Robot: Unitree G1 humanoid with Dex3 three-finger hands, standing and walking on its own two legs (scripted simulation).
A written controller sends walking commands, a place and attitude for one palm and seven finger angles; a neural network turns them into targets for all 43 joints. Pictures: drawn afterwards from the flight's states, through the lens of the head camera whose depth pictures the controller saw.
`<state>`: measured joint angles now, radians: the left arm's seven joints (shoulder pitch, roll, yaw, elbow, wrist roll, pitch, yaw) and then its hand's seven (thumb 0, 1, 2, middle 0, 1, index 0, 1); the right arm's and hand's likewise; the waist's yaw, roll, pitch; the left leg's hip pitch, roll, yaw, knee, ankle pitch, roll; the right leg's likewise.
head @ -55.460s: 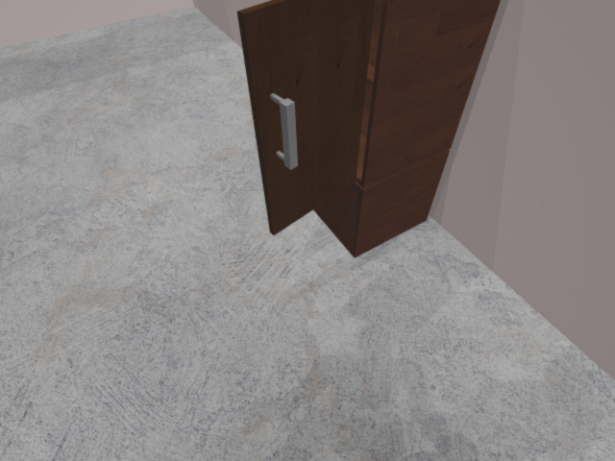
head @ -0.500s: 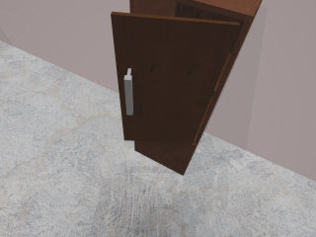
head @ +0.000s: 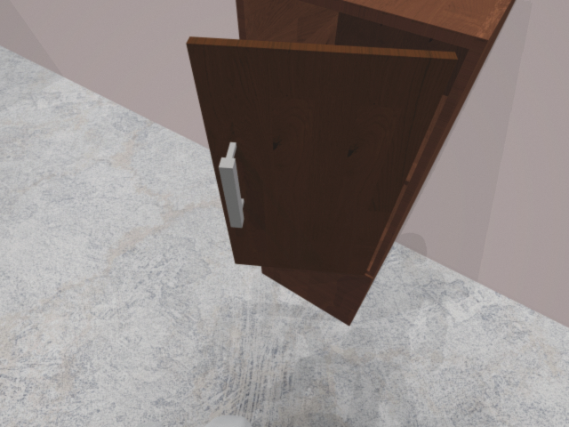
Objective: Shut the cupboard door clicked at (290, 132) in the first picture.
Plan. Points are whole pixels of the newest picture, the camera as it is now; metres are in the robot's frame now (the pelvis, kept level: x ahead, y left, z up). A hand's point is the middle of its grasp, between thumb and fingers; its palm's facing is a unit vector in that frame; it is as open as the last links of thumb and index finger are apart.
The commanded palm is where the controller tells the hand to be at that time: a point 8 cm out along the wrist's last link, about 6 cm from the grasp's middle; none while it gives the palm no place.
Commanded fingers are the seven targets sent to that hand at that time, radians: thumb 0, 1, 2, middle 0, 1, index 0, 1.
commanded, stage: come to a stop and stand still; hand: left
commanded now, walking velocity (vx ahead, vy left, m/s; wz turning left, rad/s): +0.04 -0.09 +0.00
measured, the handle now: (234, 187) +0.49 +0.13 +0.00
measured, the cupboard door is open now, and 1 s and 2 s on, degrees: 28 28 28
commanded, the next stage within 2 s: look again from close up in 1.02 s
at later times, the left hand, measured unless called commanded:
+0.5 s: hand out of the picture +0.00 +0.20 -0.18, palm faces -0.04 -0.98 -0.21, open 7.4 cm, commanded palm none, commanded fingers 0.00 0.90 0.90 -0.20 -0.30 -0.20 -0.30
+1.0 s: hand out of the picture +0.03 +0.18 -0.17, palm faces -0.05 -0.97 -0.23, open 7.4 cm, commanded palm none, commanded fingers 0.00 0.90 0.90 -0.20 -0.30 -0.20 -0.30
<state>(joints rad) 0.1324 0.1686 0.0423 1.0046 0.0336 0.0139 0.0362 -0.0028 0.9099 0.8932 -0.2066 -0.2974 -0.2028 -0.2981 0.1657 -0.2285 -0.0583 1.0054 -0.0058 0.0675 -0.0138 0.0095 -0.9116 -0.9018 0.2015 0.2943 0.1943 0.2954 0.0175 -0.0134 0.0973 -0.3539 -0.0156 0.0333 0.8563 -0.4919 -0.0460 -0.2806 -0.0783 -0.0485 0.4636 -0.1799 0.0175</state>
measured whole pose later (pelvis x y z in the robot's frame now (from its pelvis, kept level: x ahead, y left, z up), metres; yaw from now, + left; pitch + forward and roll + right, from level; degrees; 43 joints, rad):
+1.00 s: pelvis -0.01 +0.00 +0.00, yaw -3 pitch -1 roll +1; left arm 0.27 0.18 -0.02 1.07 0.01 -0.02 0.03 0.00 0.91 0.89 -0.20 -0.30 -0.20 -0.30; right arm 0.27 -0.18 0.00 1.10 -0.01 -0.01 -0.02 0.01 -0.91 -0.90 0.20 0.29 0.20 0.30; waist -0.01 0.01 0.02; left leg -0.20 0.04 0.06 0.47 -0.25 -0.02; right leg -0.16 0.02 0.03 0.50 -0.32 -0.02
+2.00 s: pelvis -0.05 +0.00 -0.08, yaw -1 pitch +12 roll +2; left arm 0.31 0.20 0.20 0.27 -0.30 -0.60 -0.39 0.00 0.91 0.89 -0.33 -0.44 -0.33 -0.44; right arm 0.18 -0.25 -0.06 0.61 0.01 -0.31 0.00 0.01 -0.91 -0.90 0.20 0.29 0.20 0.30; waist 0.00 -0.02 -0.14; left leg -0.84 0.03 0.03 1.07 -0.43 -0.02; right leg -0.79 -0.02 -0.03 1.13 -0.54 -0.04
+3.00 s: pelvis -0.05 +0.02 -0.08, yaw +0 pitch +11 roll -3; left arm 0.40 0.25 0.14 -0.08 -0.29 -0.32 -0.26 0.01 0.90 0.89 -1.23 -1.42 -1.22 -1.42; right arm 0.24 -0.23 0.04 0.48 0.02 -0.19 -0.06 0.02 -0.90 -0.90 0.21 0.30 0.20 0.30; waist 0.02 0.05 -0.13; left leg -0.83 0.03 -0.03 1.09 -0.46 0.01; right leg -0.72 0.00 -0.08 1.05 -0.53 -0.01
